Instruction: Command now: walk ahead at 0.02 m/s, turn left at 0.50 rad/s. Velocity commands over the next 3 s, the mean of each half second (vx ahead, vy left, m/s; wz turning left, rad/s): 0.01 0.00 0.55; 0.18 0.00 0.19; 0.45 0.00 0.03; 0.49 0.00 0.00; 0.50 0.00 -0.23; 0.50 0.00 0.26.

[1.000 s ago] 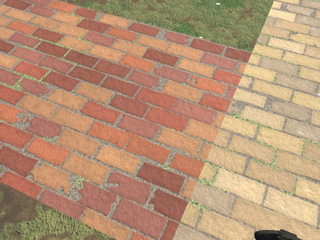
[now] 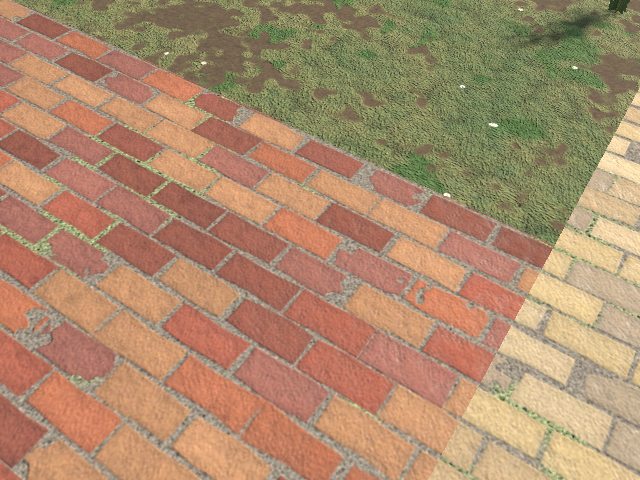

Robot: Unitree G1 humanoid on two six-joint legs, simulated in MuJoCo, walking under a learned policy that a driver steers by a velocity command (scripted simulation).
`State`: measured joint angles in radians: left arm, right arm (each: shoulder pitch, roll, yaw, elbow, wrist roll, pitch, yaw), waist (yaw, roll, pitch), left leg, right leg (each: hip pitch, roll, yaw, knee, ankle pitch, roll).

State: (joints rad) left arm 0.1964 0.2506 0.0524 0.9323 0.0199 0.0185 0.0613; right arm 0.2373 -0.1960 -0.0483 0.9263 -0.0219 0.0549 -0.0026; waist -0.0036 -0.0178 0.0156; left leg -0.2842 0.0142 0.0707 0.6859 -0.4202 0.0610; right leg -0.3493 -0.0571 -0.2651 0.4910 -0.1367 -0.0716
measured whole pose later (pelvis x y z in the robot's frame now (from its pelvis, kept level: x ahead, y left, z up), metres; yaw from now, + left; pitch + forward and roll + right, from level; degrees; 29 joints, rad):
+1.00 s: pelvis +0.02 +0.02 +0.01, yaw +20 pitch +0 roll +0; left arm 0.40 0.25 0.06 0.92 0.01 -0.03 -0.01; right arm 0.17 -0.25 -0.04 0.86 -0.03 -0.03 0.02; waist 0.05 0.00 0.00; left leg -0.23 -0.02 0.03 0.45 -0.30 0.05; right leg -0.10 0.02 0.01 0.37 -0.28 -0.04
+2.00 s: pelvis +0.50 +0.19 +0.00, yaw +20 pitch +1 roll -1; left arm 0.47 0.19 0.02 1.05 0.02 -0.09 0.01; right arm -0.01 -0.20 -0.01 0.85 -0.03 -0.05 0.03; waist 0.07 0.02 0.06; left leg -0.54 0.03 0.08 0.57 -0.07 0.08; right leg 0.14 0.08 -0.06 0.19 -0.35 -0.07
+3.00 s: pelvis +1.02 +0.33 +0.01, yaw +22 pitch +0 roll -1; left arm 0.41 0.18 0.04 1.04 0.02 -0.10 0.02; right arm 0.12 -0.20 -0.05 0.90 -0.03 -0.01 0.04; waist 0.03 0.03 0.06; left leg -0.62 0.09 0.09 0.74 -0.02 0.08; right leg 0.08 0.03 -0.29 0.23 -0.32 -0.05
